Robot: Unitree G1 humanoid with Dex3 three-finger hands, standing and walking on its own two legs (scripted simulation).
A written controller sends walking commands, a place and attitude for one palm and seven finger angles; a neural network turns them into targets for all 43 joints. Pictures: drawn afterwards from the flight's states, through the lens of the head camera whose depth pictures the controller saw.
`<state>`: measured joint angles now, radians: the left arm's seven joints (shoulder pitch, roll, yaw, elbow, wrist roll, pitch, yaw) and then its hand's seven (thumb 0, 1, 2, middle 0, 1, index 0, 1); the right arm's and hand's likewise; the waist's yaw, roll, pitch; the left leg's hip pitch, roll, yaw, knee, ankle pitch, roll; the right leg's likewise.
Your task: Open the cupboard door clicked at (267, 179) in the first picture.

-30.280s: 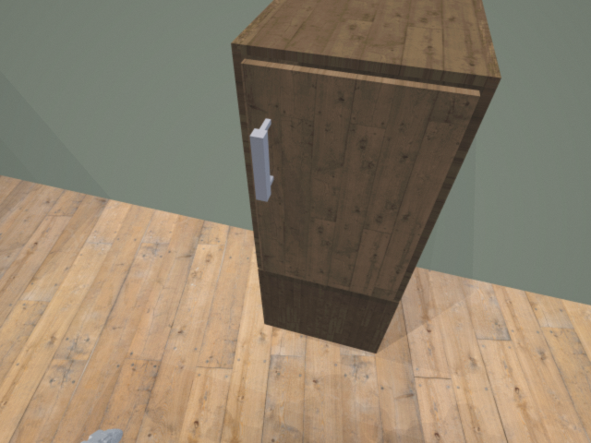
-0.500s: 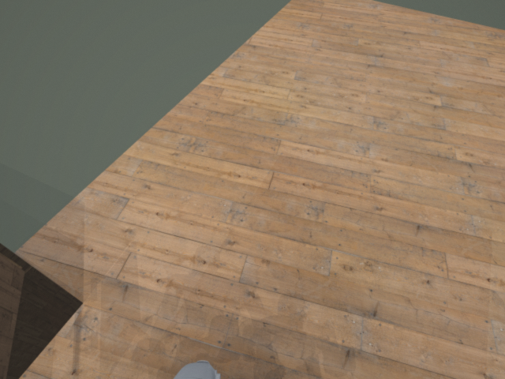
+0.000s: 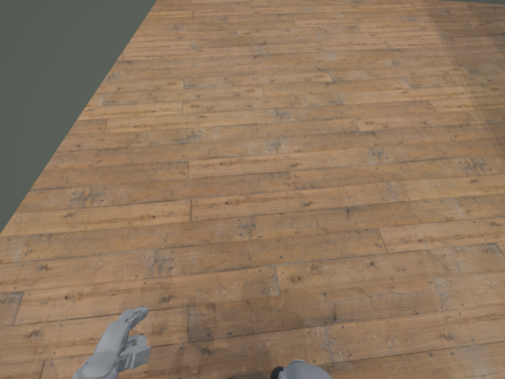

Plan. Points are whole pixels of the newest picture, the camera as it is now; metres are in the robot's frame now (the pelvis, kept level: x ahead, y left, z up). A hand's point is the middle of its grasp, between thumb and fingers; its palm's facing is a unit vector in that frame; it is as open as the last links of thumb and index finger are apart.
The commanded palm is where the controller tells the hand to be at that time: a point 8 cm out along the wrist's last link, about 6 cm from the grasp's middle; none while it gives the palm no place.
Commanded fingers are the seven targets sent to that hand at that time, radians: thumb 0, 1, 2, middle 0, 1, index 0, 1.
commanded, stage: walk to a spot facing it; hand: left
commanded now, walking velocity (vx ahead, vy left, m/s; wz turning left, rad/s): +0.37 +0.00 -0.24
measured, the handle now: out of the picture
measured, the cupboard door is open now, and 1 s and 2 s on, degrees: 43 43 43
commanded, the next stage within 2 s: turn to face it in 0.70 s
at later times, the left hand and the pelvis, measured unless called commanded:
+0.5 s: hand (145, 317) +0.25 +0.21 -0.16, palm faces -0.08 -0.98 -0.18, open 7.4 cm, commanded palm none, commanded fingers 0.00 0.90 0.90 -0.20 -0.30 -0.20 -0.30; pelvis +0.23 +0.01 +0.02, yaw -8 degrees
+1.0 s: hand (214, 186) +0.56 +0.09 -0.15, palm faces -0.19 -0.96 -0.19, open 7.2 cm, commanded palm none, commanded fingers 0.00 0.90 0.90 -0.20 -0.30 -0.20 -0.30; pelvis +0.45 -0.07 +0.02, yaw -11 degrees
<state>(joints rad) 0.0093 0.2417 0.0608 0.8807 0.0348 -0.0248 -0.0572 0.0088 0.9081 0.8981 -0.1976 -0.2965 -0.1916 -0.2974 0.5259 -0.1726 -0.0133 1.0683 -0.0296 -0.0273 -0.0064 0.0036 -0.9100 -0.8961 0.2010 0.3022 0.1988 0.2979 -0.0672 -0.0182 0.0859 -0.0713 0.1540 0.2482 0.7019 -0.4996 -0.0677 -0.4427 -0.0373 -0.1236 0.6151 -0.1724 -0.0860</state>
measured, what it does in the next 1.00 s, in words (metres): walks ahead: left foot, then right foot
